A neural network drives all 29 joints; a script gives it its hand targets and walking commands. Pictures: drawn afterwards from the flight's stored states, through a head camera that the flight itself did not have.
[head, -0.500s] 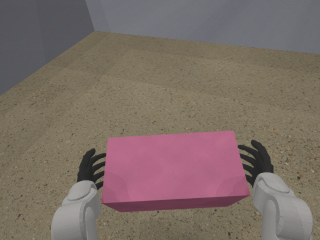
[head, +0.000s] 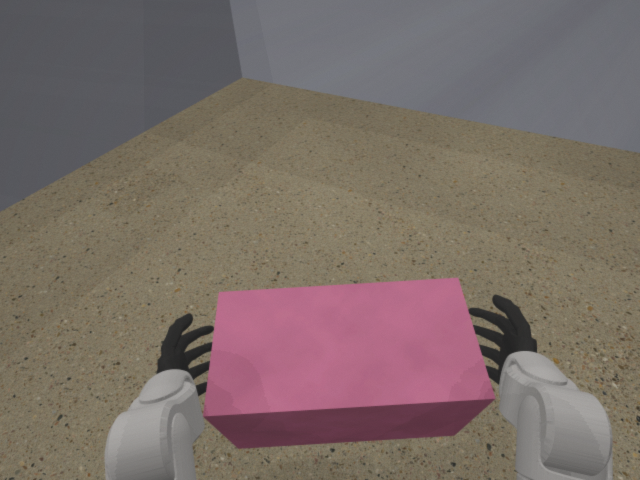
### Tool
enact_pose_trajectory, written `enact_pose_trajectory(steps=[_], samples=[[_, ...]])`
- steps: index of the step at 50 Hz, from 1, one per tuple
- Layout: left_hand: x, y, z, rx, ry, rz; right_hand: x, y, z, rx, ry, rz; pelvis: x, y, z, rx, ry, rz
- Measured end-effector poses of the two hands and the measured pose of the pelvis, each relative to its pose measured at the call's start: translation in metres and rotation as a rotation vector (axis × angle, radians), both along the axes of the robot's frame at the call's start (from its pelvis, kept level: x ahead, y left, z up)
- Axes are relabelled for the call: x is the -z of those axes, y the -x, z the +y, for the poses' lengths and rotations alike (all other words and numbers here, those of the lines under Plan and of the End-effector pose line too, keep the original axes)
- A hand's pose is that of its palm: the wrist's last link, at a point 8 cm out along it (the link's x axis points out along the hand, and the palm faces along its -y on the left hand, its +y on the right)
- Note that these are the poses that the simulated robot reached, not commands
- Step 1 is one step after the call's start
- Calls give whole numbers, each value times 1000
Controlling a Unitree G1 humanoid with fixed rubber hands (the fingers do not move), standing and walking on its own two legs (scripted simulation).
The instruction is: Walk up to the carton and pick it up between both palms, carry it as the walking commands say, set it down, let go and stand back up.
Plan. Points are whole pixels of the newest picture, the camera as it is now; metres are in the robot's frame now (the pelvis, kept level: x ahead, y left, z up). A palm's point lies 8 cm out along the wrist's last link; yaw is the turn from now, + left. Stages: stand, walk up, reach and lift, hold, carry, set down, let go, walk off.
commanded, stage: carry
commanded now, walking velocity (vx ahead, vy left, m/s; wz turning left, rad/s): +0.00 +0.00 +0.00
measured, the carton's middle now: (342, 367) +0.27 +0.01 +0.02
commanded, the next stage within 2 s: none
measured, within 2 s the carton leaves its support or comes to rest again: neither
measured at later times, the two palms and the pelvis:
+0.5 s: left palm (164, 394) +0.21 +0.20 +0.07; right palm (504, 381) +0.22 -0.16 +0.08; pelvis -0.02 +0.02 +0.00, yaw +0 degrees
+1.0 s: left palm (177, 394) +0.21 +0.19 +0.07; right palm (514, 390) +0.22 -0.17 +0.07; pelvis -0.03 +0.01 +0.00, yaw -1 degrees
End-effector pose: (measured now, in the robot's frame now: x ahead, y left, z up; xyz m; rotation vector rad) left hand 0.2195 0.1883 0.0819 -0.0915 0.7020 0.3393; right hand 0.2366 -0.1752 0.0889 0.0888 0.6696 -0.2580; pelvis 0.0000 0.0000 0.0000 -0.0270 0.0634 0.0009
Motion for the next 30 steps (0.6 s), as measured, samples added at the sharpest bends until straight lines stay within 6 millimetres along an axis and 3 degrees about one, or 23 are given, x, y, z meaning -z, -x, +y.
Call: enact_pose_trajectory(steps=[14,30], samples=[[3,9,8,45,5,8,-1,24,8,39,14,8,1,13,16,4,-5,-24],[15,5,16,26,-14,23,16,11,16,10,7,22,1,22,20,8,-12,-29]])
